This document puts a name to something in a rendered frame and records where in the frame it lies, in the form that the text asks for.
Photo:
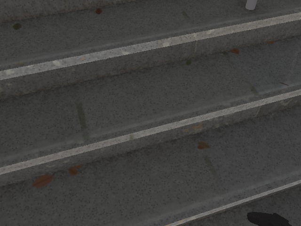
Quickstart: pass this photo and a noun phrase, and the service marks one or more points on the robot right hand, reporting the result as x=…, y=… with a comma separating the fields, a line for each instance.
x=265, y=219

